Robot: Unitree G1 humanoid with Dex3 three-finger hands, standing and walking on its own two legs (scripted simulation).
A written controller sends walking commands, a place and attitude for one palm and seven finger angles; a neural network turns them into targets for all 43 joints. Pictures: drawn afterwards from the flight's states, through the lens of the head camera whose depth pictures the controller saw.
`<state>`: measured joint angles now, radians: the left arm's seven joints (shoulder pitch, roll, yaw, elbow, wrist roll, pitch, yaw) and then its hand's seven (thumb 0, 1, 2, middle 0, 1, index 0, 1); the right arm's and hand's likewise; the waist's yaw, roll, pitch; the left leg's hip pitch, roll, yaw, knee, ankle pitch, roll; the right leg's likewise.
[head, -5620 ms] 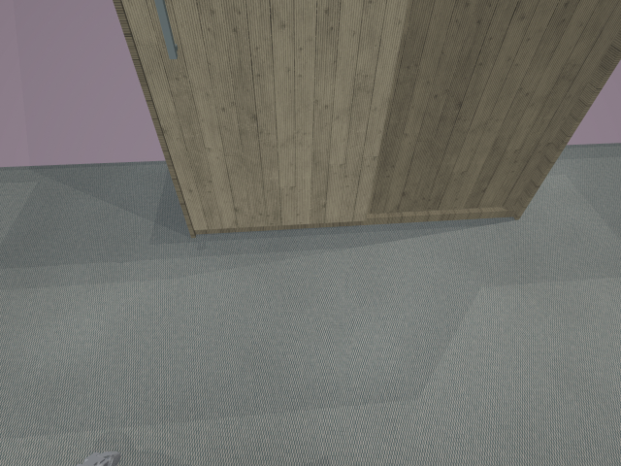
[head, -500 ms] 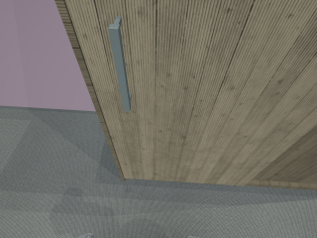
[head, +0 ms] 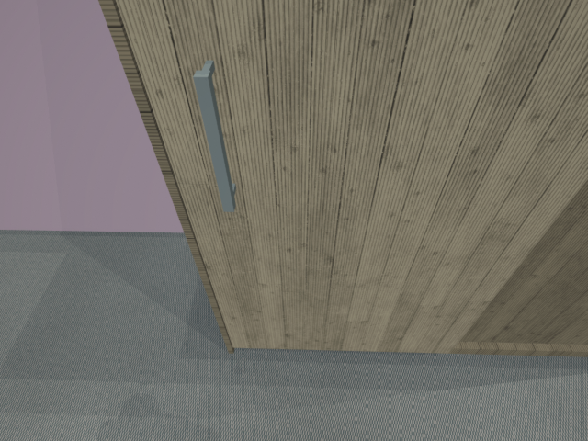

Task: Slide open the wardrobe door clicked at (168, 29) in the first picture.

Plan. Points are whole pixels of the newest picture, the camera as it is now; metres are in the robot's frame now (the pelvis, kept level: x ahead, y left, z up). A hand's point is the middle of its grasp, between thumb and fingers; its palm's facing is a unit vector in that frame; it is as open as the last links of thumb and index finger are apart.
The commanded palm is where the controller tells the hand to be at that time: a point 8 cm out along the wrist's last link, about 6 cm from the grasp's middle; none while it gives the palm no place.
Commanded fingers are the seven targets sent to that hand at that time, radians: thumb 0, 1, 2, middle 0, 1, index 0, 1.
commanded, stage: come to a stop and stand still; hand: left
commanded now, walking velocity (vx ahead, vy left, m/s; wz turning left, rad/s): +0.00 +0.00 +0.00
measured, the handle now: (220, 144) +0.51 +0.14 +0.14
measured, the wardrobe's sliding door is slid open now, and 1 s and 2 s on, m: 0.00 0.00 0.00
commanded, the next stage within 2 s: look again from close up in 1.16 s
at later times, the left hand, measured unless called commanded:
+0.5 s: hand out of the picture -0.04 +0.14 -0.18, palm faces +0.02 -0.99 -0.15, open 7.4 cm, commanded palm none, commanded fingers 0.00 0.90 0.90 -0.20 -0.30 -0.20 -0.30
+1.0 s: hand out of the picture +0.02 +0.21 -0.18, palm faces +0.01 -0.98 -0.20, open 7.4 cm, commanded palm none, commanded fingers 0.00 0.90 0.90 -0.20 -0.30 -0.20 -0.30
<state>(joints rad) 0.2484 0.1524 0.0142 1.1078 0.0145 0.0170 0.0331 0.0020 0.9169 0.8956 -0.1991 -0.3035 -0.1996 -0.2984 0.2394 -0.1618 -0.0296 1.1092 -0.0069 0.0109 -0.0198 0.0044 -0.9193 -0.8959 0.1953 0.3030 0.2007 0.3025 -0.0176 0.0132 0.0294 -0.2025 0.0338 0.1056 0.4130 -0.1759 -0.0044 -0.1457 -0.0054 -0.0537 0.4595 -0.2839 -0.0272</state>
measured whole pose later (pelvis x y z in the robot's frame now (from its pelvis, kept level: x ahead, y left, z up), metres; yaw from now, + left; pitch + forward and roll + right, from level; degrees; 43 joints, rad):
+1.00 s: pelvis +0.01 +0.03 +0.00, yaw +0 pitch +0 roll +0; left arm 0.28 0.17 0.00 1.06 0.02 -0.01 0.03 0.00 0.91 0.90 -0.20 -0.30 -0.20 -0.30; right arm 0.27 -0.17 0.01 1.07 -0.01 -0.02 -0.02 0.01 -0.91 -0.90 0.20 0.30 0.20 0.30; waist 0.00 -0.01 0.02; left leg -0.25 0.00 0.09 0.49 -0.23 0.04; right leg -0.17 -0.03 -0.04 0.49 -0.31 0.01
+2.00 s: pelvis +0.02 +0.02 +0.00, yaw +0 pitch -1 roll +0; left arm 0.25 0.20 -0.01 1.10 0.02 -0.01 0.02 0.00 0.91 0.90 -0.20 -0.30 -0.20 -0.30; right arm 0.21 -0.19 0.01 1.13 -0.01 -0.02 -0.01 0.00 -0.91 -0.90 0.20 0.30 0.20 0.30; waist 0.00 -0.02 0.03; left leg -0.19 0.00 0.10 0.41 -0.21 0.03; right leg -0.12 -0.03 -0.04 0.42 -0.29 0.01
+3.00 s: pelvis +0.00 +0.01 -0.03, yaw +2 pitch +5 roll -1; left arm 0.30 0.32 0.33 0.03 -0.36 -0.24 -0.40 0.00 -0.02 0.50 -0.27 -0.90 -0.27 -0.89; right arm 0.28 -0.26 0.01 0.63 0.06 -0.29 -0.08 0.01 -0.90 -0.90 0.20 0.30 0.20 0.30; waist 0.01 0.03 -0.06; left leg -0.52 0.04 0.04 0.76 -0.33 0.01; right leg -0.41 -0.01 -0.09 0.73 -0.41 -0.02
